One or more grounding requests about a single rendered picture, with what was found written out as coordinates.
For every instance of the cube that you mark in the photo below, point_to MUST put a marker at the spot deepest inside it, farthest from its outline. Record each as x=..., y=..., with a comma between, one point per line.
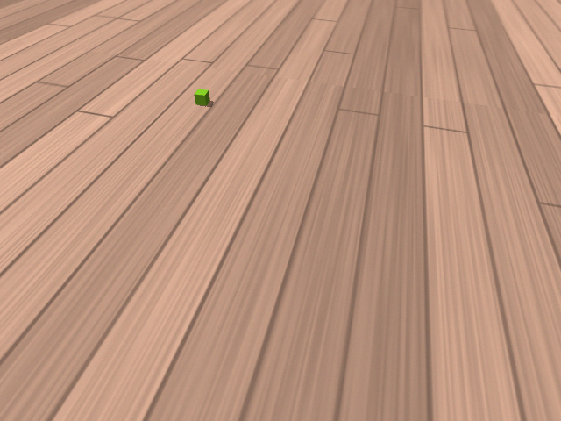
x=202, y=97

